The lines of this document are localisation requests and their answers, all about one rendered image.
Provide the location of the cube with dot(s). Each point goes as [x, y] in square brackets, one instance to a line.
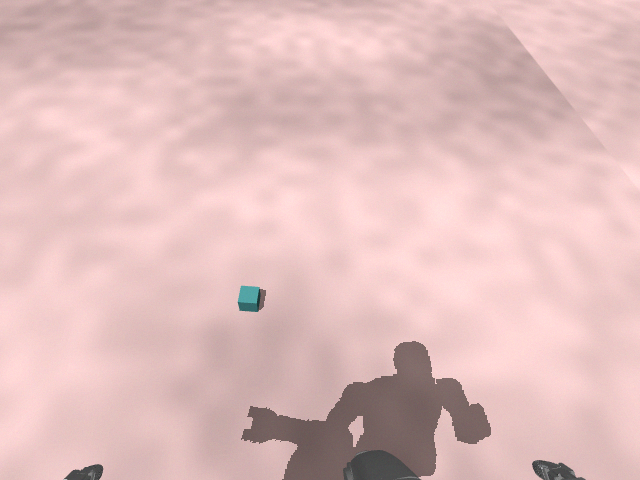
[249, 298]

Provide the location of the left robot hand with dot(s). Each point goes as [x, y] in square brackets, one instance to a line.
[93, 472]

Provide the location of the right robot hand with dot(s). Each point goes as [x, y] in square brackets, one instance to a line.
[551, 471]

